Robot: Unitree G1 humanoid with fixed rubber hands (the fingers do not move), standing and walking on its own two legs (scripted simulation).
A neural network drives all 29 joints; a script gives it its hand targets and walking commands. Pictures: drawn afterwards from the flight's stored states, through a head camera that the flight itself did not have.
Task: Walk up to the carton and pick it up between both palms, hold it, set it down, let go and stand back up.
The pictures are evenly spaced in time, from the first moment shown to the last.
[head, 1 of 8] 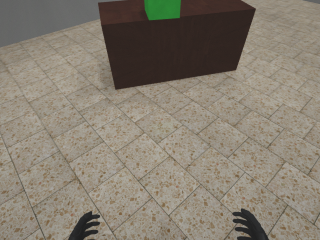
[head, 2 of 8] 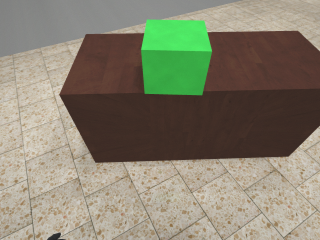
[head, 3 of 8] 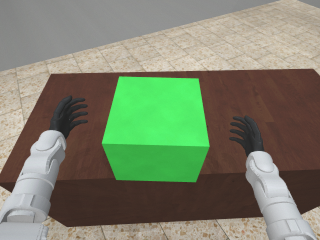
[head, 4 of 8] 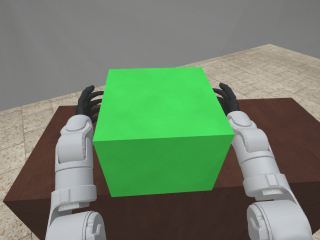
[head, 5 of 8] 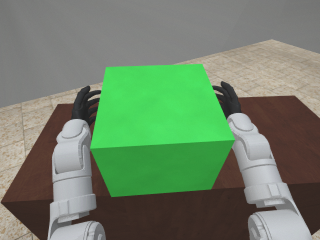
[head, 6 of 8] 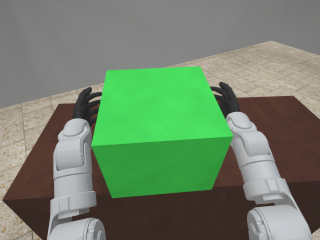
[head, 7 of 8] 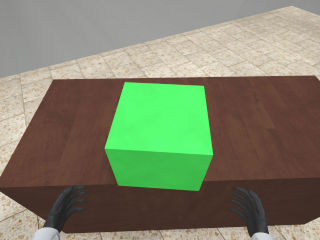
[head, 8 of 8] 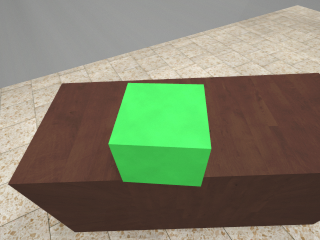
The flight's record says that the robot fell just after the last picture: no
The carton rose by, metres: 0.18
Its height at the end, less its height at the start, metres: +0.00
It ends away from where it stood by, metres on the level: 0.01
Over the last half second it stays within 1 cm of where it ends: yes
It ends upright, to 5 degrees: yes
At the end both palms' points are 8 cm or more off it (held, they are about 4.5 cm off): yes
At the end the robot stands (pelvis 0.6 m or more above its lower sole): yes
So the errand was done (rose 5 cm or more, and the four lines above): yes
